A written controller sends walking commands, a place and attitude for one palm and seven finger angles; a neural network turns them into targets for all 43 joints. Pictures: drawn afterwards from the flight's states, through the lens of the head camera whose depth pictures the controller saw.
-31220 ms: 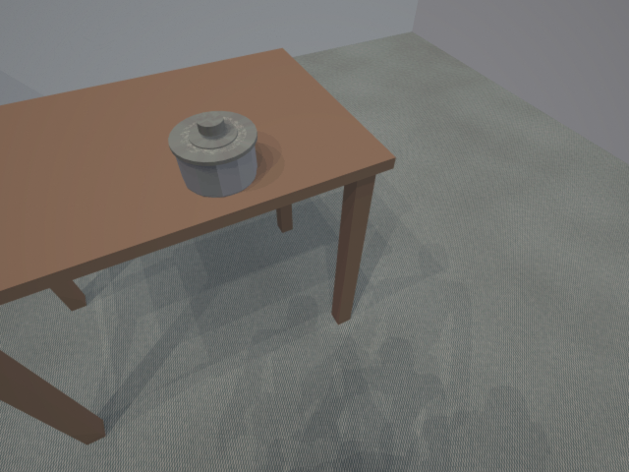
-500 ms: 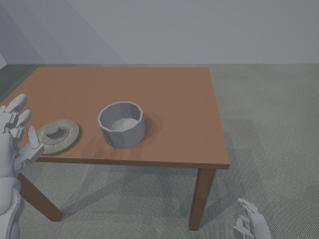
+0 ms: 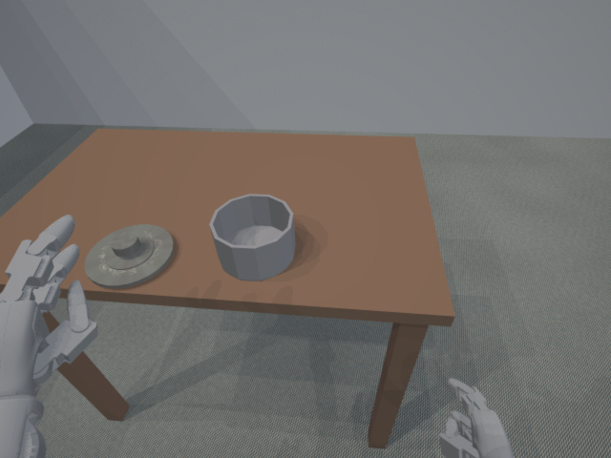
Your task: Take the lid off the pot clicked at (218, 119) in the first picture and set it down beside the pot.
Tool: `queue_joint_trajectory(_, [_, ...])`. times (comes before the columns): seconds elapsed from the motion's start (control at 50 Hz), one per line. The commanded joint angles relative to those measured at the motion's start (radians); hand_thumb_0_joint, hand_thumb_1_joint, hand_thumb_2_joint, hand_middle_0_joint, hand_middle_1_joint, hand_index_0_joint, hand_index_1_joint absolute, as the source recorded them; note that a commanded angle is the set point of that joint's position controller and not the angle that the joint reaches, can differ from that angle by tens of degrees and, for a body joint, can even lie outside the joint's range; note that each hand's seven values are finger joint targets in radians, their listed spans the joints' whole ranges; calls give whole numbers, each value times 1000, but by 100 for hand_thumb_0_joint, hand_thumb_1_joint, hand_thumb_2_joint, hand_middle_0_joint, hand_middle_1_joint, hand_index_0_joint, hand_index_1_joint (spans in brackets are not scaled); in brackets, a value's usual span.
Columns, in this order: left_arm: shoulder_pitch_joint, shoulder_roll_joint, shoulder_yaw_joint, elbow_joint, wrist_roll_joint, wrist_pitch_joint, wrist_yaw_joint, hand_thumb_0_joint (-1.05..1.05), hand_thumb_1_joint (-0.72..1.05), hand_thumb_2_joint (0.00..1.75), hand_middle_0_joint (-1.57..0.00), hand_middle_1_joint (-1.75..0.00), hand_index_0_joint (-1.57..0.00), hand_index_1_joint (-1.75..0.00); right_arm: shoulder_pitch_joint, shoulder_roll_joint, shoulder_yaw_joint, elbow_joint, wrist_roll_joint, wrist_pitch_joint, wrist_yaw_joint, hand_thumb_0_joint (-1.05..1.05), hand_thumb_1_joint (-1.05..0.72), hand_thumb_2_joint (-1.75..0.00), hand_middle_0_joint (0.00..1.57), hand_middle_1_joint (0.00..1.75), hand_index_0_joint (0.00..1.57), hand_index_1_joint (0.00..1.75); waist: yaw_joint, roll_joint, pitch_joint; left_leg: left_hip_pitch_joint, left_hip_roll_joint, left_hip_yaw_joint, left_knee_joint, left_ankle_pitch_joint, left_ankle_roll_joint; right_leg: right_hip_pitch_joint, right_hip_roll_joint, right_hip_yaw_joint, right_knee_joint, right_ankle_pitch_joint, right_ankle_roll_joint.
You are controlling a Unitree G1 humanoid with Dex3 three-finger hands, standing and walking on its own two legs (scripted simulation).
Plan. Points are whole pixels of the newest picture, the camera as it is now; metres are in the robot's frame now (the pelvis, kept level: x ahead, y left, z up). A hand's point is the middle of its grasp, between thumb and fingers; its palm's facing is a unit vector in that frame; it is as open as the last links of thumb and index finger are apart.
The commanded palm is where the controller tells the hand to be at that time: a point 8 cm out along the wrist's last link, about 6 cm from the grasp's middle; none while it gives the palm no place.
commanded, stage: step back with the hand held close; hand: left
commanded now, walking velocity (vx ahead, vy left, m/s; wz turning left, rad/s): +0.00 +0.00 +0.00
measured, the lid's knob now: (125, 244) +0.45 +0.40 +0.00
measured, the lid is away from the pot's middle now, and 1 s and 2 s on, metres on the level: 0.24 0.24 0.24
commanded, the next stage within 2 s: stop stepping back and stand still in 1.54 s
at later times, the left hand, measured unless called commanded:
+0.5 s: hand (60, 341) +0.17 +0.27 +0.16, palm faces +0.27 -0.84 -0.48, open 7.4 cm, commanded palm +0.11 +0.32 +0.18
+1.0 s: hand out of the picture +0.12 +0.31 +0.17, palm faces +0.35 -0.83 -0.44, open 7.4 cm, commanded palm +0.06 +0.35 +0.18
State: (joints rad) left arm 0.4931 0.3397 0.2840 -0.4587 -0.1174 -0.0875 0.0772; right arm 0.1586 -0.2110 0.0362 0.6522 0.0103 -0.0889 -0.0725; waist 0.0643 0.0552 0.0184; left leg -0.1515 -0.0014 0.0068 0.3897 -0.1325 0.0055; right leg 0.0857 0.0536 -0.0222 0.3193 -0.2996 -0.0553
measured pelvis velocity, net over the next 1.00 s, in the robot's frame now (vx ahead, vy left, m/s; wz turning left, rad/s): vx -0.07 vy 0.07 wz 0.01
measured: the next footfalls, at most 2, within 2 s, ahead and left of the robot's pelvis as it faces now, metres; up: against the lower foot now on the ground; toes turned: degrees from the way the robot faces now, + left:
left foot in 1.20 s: -0.01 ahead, +0.17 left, +0.00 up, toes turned +0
right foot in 1.60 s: -0.21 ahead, +0.03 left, +0.00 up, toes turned +7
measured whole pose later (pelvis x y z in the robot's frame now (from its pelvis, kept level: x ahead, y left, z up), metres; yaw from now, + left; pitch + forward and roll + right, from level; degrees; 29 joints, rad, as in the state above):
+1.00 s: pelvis -0.07 +0.07 -0.01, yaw +0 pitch +2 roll -4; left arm 0.60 0.43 0.41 -0.68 -0.08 -0.17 0.12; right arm 0.22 -0.18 0.01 0.52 0.00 -0.10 -0.06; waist 0.00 0.02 0.02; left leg -0.45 -0.01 0.04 0.44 -0.03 0.09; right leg -0.25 0.07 -0.03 0.63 -0.49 -0.02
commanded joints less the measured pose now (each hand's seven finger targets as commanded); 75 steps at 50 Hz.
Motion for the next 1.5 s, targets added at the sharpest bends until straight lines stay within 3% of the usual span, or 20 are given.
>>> queue_joint_trajectory(0.0, [-119, 170, 108, -251, 4, -70, 15, 0, 90, 90, -20, -30, -20, -30, -174, -99, -35, -179, -3, -64, -8, 0, -90, -90, 20, 30, 20, 30, -5, 16, -29, 204, 12, -14, -20, 48, 38, -268, -50, 19, -104, 179, 30])
queue_joint_trajectory(0.04, [-84, 170, 119, -211, 3, -66, 17, 0, 90, 90, -20, -30, -20, -30, -169, -97, -34, -170, -7, -65, -11, 0, -90, -90, 20, 30, 20, 30, 0, -5, -20, 198, 12, -14, -19, 60, 38, -266, -49, 20, -104, 196, 30])
queue_joint_trajectory(0.06, [-261, 339, 279, -326, 8, -122, 31, 0, 90, 90, -20, -30, -20, -30, -135, -109, -28, -220, 9, -36, 1, 0, -90, -90, 20, 30, 20, 30, -32, 46, 68, 121, 30, -34, 34, -37, 51, -359, -110, 71, -140, 203, 38])
queue_joint_trajectory(0.12, [-10, 180, 167, -182, 18, -122, 3, 0, 90, 90, -20, -30, -20, -30, -104, -105, -52, -205, 1, -20, 14, 0, -90, -90, 20, 30, 20, 30, -38, -161, 18, 52, 29, -47, 170, 32, 60, -369, -182, 92, -80, 367, 56])
queue_joint_trajectory(0.26, [42, 214, 189, -329, 24, -115, 3, 0, 90, 90, -20, -30, -20, -30, -62, -130, -69, -264, 17, 12, 14, 0, -90, -90, 20, 30, 20, 30, -52, 4, -99, 31, 88, -96, 113, 227, 69, -320, -139, 42, 72, 331, 59])
queue_joint_trajectory(0.52, [176, 224, 243, -405, 21, -131, 30, 0, 90, 90, -20, -30, -20, -30, -23, -135, -84, -298, 16, -20, -2, 0, -90, -90, 20, 30, 20, 30, -52, 62, -140, -164, 145, -199, -59, -165, 66, -255, -61, 7, 149, 24, 46])
queue_joint_trajectory(0.68, [97, 202, 194, -377, 26, -138, 57, 0, 90, 90, -20, -30, -20, -30, -6, -119, -91, -251, 21, -27, -13, 0, -90, -90, 20, 30, 20, 30, -93, -137, -73, -69, 47, -83, 311, -173, 16, -520, -271, 136, 4, 88, -48])
queue_joint_trajectory(0.76, [50, 232, 209, -410, 28, -146, 64, 0, 90, 90, -20, -30, -20, -30, -37, -125, -87, -263, 26, -26, -21, 0, -90, -90, 20, 30, 20, 30, -92, -38, -37, -104, 101, -149, 173, -140, 35, -508, -191, 54, 121, 102, -3])
queue_joint_trajectory(0.82, [53, 228, 234, -442, 42, -164, 60, 0, 90, 90, -20, -30, -20, -30, -45, -142, -76, -290, 0, -47, -20, 0, -90, -90, 20, 30, 20, 30, -66, 270, -13, -340, 255, -415, -289, -597, 74, -344, 11, -9, 424, -195, 52])
queue_joint_trajectory(0.88, [84, 246, 259, -455, 34, -161, 65, 0, 90, 90, -20, -30, -20, -30, -14, -111, -84, -271, -16, -61, -5, 0, -90, -90, 20, 30, 20, 30, -51, 164, -106, -281, 261, -357, -259, -427, 92, -338, -5, 33, 501, -248, 37])
queue_joint_trajectory(0.98, [152, 217, 219, -441, 34, -155, 47, 0, 90, 90, -20, -30, -20, -30, 2, -121, -93, -270, -12, -42, 11, 0, -90, -90, 20, 30, 20, 30, -50, 123, -200, -184, 168, -164, -144, -294, -1, -200, -8, -28, 83, -76, 20])
queue_joint_trajectory(1.04, [60, 259, 219, -424, 33, -186, 50, 0, 90, 90, -20, -30, -20, -30, 2, -110, -86, -241, 0, -26, 0, 0, -90, -90, 20, 30, 20, 30, -80, -163, -148, -22, 27, -25, 397, -225, -28, -518, -315, 169, -98, 137, -81])
queue_joint_trajectory(1.08, [26, 214, 184, -373, 38, -164, 47, 0, 90, 90, -20, -30, -20, -30, -16, -109, -105, -221, 15, -27, -4, 0, -90, -90, 20, 30, 20, 30, -97, -292, -97, -81, 11, -52, 616, -278, -21, -620, -382, 176, -38, 213, -115])
queue_joint_trajectory(1.14, [-5, 225, 201, -353, 44, -155, 53, 0, 90, 90, -20, -30, -20, -30, -64, -90, -71, -229, 20, -9, -12, 0, -90, -90, 20, 30, 20, 30, -111, -136, 0, -245, 55, -61, 274, -210, 1, -422, -321, 98, 169, 577, -39])
queue_joint_trajectory(1.18, [21, 234, 231, -414, 39, -173, 59, 0, 90, 90, -20, -30, -20, -30, -65, -132, -90, -249, 18, -14, -19, 0, -90, -90, 20, 30, 20, 30, -84, 153, -60, -134, 210, -222, 0, 357, 80, -444, -100, -5, 391, 297, 69])
queue_joint_trajectory(1.2, [8, 243, 221, -445, 26, -189, 51, 0, 90, 90, -20, -30, -20, -30, -44, -124, -96, -248, 15, -31, -6, 0, -90, -90, 20, 30, 20, 30, -86, 206, -126, -28, 291, -285, -31, 566, 126, -517, -29, 43, 517, -123, 62])
queue_joint_trajectory(1.24, [81, 267, 271, -486, 14, -185, 42, 0, 90, 90, -20, -30, -20, -30, -8, -114, -97, -240, -23, -66, 14, 0, -90, -90, 20, 30, 20, 30, -70, 186, -217, -16, 336, -404, -72, 511, 135, -559, -3, 111, 713, -332, 68])
queue_joint_trajectory(1.32, [178, 235, 250, -550, 21, -156, 54, 0, 90, 90, -20, -30, -20, -30, -3, -112, -109, -253, 5, -69, 38, 0, -90, -90, 20, 30, 20, 30, -69, 143, -248, -4, 266, -235, -79, 345, 109, -524, -10, 64, 628, -197, 81])
queue_joint_trajectory(1.4, [221, 238, 251, -523, 23, -143, 63, 0, 90, 90, -20, -30, -20, -30, -5, -118, -103, -260, -4, -76, 27, 0, -90, -90, 20, 30, 20, 30, -64, 156, -183, -133, 228, -212, -250, -203, 60, -399, 13, -15, 466, -192, 65])
queue_joint_trajectory(1.48, [177, 246, 245, -438, 23, -143, 67, 0, 90, 90, -20, -30, -20, -30, 6, -124, -105, -231, -24, -78, 9, 0, -90, -90, 20, 30, 20, 30, -67, 156, -161, -153, 203, -181, -281, -270, -2, -271, 29, -31, 177, -176, 37])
